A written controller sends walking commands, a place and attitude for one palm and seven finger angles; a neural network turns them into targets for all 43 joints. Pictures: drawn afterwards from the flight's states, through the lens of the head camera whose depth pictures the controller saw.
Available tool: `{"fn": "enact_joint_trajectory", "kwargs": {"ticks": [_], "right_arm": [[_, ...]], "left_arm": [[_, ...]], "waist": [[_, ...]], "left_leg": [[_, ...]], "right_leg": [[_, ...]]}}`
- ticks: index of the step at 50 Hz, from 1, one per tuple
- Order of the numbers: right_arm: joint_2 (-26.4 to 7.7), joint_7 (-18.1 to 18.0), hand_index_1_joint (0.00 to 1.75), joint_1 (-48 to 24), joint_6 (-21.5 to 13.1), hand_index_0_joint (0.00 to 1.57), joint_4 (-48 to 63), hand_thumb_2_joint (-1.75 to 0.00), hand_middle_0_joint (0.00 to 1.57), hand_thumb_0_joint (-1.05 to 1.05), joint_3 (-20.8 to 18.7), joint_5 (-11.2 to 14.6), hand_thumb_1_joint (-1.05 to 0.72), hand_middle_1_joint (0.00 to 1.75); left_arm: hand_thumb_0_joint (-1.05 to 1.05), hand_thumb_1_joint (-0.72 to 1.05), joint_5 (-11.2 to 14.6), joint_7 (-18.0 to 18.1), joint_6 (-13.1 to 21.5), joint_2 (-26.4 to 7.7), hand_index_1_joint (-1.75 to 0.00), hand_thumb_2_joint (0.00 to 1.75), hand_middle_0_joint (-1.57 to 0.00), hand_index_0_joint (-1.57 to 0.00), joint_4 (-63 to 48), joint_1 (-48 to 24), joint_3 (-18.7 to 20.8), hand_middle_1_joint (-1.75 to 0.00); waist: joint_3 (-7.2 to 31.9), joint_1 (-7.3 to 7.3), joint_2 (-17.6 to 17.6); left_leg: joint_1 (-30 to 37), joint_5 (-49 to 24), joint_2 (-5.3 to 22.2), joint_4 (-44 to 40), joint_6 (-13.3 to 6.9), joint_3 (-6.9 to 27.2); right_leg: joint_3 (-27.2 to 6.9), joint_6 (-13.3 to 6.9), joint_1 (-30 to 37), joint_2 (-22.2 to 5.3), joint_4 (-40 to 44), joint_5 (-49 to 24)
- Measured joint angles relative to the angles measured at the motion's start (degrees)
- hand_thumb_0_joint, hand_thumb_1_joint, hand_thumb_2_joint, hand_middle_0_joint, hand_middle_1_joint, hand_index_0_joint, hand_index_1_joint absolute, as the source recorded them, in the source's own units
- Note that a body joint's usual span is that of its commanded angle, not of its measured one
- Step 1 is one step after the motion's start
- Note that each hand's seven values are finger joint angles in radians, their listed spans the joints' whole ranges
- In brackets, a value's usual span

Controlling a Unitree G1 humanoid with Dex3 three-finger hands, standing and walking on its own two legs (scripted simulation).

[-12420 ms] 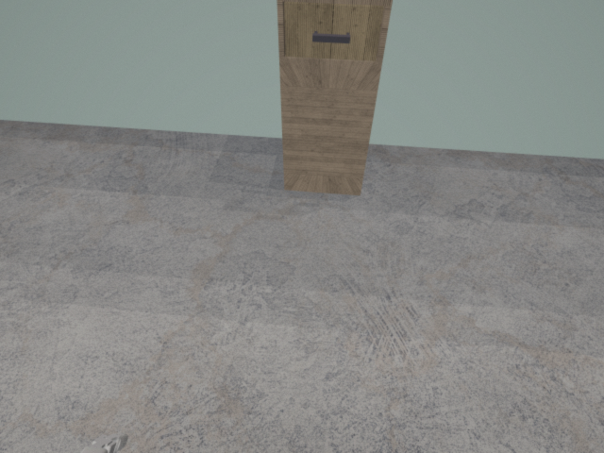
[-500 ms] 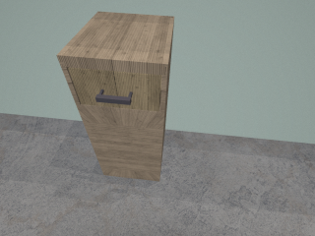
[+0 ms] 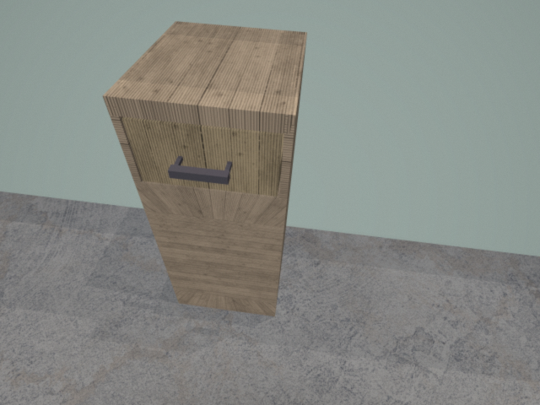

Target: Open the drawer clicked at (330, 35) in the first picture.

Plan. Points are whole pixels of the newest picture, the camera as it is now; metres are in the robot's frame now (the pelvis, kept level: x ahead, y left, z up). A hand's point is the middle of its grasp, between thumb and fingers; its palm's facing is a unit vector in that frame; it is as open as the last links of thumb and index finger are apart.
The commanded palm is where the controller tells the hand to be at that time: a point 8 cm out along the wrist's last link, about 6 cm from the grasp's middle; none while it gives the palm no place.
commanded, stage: shuffle to correct the standing spot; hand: left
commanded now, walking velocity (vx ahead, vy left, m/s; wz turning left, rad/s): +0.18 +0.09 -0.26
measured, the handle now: (201, 168) +0.58 +0.20 +0.00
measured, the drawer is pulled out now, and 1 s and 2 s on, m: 0.00 0.00 0.00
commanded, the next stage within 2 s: come to a stop and stand still in 0.10 s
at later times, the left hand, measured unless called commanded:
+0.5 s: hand out of the picture +0.13 +0.20 -0.17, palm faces +0.05 -0.97 -0.24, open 7.3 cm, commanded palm none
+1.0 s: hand out of the picture +0.04 +0.19 -0.17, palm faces +0.06 -0.98 -0.19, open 7.3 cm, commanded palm none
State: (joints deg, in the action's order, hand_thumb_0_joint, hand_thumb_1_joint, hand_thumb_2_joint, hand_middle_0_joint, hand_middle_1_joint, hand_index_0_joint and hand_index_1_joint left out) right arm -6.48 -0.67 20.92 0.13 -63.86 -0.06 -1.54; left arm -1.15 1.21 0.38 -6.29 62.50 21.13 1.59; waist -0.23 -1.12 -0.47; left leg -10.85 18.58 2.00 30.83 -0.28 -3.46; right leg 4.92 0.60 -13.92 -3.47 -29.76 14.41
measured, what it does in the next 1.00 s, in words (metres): steps on the spot: right foot, then left foot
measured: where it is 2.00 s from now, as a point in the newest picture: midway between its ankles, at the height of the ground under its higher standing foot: outside the picture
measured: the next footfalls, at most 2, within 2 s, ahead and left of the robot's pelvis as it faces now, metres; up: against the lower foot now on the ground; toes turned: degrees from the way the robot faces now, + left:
right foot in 0.38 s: +0.13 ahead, -0.07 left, +0.00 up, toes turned +5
left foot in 0.60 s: +0.08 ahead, +0.14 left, +0.00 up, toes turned +6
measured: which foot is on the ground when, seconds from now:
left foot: down 0.00-0.42, up 0.44-0.58, down 0.60-1.00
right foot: down 0.00-0.14, up 0.16-0.36, down 0.38-1.00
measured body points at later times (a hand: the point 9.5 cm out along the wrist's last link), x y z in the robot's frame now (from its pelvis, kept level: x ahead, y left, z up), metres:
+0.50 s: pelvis +0.08 +0.01 -0.01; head +0.11 +0.00 +0.44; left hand +0.13 +0.25 -0.15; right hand +0.00 -0.17 -0.17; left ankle -0.01 +0.12 -0.72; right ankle +0.12 -0.08 -0.73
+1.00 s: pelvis +0.04 +0.02 +0.01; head +0.05 +0.01 +0.46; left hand +0.03 +0.24 -0.15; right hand +0.08 -0.21 -0.15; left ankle +0.04 +0.13 -0.73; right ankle +0.08 -0.08 -0.73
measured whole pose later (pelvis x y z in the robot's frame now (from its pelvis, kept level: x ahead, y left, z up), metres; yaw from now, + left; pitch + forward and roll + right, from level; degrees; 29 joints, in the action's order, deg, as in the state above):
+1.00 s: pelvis +0.04 +0.02 +0.01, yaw +0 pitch -2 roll +1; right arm -9.7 -1.6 13.8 -0.2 -61.5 -0.6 -1.0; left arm -0.7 1.5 -0.5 -7.8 62.6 17.8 0.5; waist -1.6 -0.8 0.2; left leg -9.0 14.3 1.3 25.2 -0.5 -6.6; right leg 3.4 -1.0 -14.0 -1.3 -26.7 11.0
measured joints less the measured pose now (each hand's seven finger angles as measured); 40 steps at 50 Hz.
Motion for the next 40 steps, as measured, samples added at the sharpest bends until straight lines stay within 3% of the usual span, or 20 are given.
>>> {"fn": "enact_joint_trajectory", "kwargs": {"ticks": [5, 7, 10, 13, 16, 19, 21, 23, 26, 28, 31, 35, 40], "right_arm": [[-0.6, 0.2, 0.30, 1.0, 0.0, 0.20, 0.5, -0.90, 0.20, 0.00, -0.4, -0.2, -0.90, 0.30], [-0.6, 0.1, 0.30, 1.5, -0.7, 0.20, 0.9, -0.90, 0.20, 0.00, -0.5, -0.2, -0.91, 0.30], [-0.5, -0.4, 0.30, 2.5, -2.3, 0.20, 1.4, -0.90, 0.20, 0.00, -0.5, -0.2, -0.91, 0.30], [-0.1, -1.0, 0.30, 3.8, -3.5, 0.20, 1.3, -0.90, 0.20, 0.00, -0.1, -0.5, -0.91, 0.30], [0.8, -1.4, 0.30, 4.8, -3.4, 0.20, 0.2, -0.90, 0.20, 0.00, 0.7, -0.5, -0.90, 0.30], [1.8, -1.7, 0.30, 5.6, -2.7, 0.20, -1.2, -0.90, 0.20, 0.00, 1.1, 0.3, -0.90, 0.30], [1.7, -1.7, 0.30, 5.0, -1.7, 0.20, -2.1, -0.90, 0.20, 0.00, 0.8, 1.0, -0.90, 0.30], [1.5, -1.8, 0.30, 3.8, -0.8, 0.20, -2.2, -0.90, 0.20, 0.00, 0.2, 1.4, -0.90, 0.30], [1.5, -1.8, 0.30, 0.5, 0.3, 0.20, -1.3, -0.90, 0.20, 0.00, -0.5, 1.6, -0.90, 0.30], [1.4, -1.6, 0.30, -2.1, 0.4, 0.20, -0.3, -0.90, 0.20, 0.00, -0.9, 1.6, -0.90, 0.30], [1.1, -1.4, 0.30, -4.9, -0.1, 0.20, 1.3, -0.90, 0.20, 0.00, -1.4, 1.2, -0.90, 0.30], [-0.4, -1.6, 0.30, -5.2, 0.2, 0.20, 2.5, -0.90, 0.20, 0.01, -1.8, 0.1, -0.93, 0.30], [-2.1, -1.7, 0.30, -6.8, 0.0, 0.20, 3.0, -0.90, 0.20, 0.01, -1.6, 0.1, -0.93, 0.30]], "left_arm": [[0.01, 0.90, 0.1, -0.2, -0.3, 0.0, -0.30, 0.89, -0.20, -0.20, 0.0, 1.9, 0.9, -0.30], [0.01, 0.90, 0.0, -0.3, -0.6, -0.2, -0.30, 0.89, -0.20, -0.20, 0.3, 2.5, 1.2, -0.30], [0.01, 0.90, -0.4, -0.7, -0.9, -0.2, -0.30, 0.89, -0.20, -0.19, 0.7, 2.5, 1.1, -0.30], [0.01, 0.90, -0.3, -1.0, -0.5, -0.2, -0.30, 0.89, -0.20, -0.19, 0.3, 0.2, 1.1, -0.30], [0.03, 0.93, -0.4, -0.2, -0.3, -1.2, -0.30, 0.89, -0.20, -0.20, -0.5, -3.5, 1.2, -0.30], [0.04, 0.95, 0.3, 0.0, 0.9, -3.0, -0.30, 0.89, -0.20, -0.20, -2.2, -5.9, 1.4, -0.30], [0.03, 0.95, 0.6, 0.5, 1.6, -3.0, -0.30, 0.89, -0.20, -0.19, -2.5, -7.4, 1.3, -0.30], [0.03, 0.94, 0.8, 0.6, 1.6, -2.7, -0.30, 0.89, -0.20, -0.19, -2.8, -8.8, 0.8, -0.30], [0.02, 0.93, 0.5, 1.3, 1.3, -2.5, -0.30, 0.89, -0.20, -0.19, -3.6, -10.8, 0.6, -0.30], [0.01, 0.92, 0.3, 1.5, 0.7, -2.1, -0.30, 0.89, -0.20, -0.19, -4.1, -11.8, 0.7, -0.30], [0.00, 0.94, 0.7, 1.8, -0.4, -2.5, -0.30, 0.89, -0.20, -0.20, -4.8, -12.3, 1.6, -0.30], [0.00, 0.95, 0.4, 1.0, -2.4, -3.0, -0.30, 0.89, -0.20, -0.20, -4.9, -10.9, 1.9, -0.30], [0.00, 0.95, 0.2, 0.8, -1.2, -2.9, -0.30, 0.89, -0.20, -0.20, -4.2, -8.6, 1.3, -0.30]], "waist": [[0.5, -0.44, -0.6], [0.7, -0.22, -1.5], [0.6, 0.63, -1.3], [-0.7, 2.30, 0.0], [-2.4, 3.06, 0.7], [-3.8, 2.75, 0.5], [-4.2, 2.33, 1.8], [-4.2, 3.00, 2.8], [-4.6, 2.95, 1.9], [-4.9, 2.56, 0.7], [-4.8, 1.71, -1.3], [-2.0, 0.94, -2.0], [-1.2, -0.30, -0.7]], "left_leg": [[-0.5, 2.7, -0.1, 2.7, -0.5, -0.6], [0.2, 3.3, -0.7, 2.3, -0.9, -1.4], [2.0, 3.7, -1.0, 0.4, -1.8, -2.6], [4.4, 2.8, -1.2, -3.0, -2.1, -2.7], [6.5, 2.0, -1.7, -5.8, -1.8, -2.2], [7.1, 3.7, -2.7, -4.1, -1.0, -2.0], [6.0, 5.9, -2.1, -0.2, -0.7, -1.3], [3.8, 7.1, -1.7, 3.6, -0.3, -0.3], [-0.4, 11.2, -1.2, 9.2, 0.2, -0.3], [-2.0, 9.8, -0.8, 8.3, 0.4, -0.5], [-1.4, 0.2, -0.6, 2.7, 0.3, -1.8], [-0.6, 0.5, -1.2, 1.1, -0.8, -2.9], [-0.5, -0.7, -1.4, -0.6, -0.8, -3.3]], "right_leg": [[-0.7, 0.2, -0.5, -0.1, -1.9, 2.1], [-1.7, -0.6, -0.9, -0.6, -3.3, 3.9], [-1.4, -2.6, -4.2, -0.1, -12.4, 9.9], [0.3, -3.3, -8.4, 0.7, -20.5, 12.6], [1.6, -2.8, -9.3, 1.3, -15.2, 9.0], [1.6, -2.3, -6.1, 1.4, -2.7, -4.7], [2.0, -3.0, -5.6, 1.9, -3.3, -3.2], [3.2, -3.6, -5.6, 1.6, -4.4, -0.6], [4.2, -3.8, -5.6, 0.8, -4.3, -0.3], [4.2, -3.6, -5.7, 0.4, -4.0, -1.0], [3.2, -3.0, -6.4, 0.1, -5.4, -1.1], [0.5, -2.2, -6.0, 0.5, -6.7, 2.6], [-1.8, -0.9, -2.7, 1.2, -2.7, 0.7]]}}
